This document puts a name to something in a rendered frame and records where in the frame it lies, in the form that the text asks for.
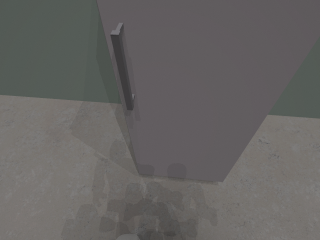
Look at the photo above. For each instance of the handle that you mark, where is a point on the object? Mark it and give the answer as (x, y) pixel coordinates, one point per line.
(118, 48)

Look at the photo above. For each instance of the fridge door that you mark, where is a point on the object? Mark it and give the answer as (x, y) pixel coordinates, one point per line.
(205, 74)

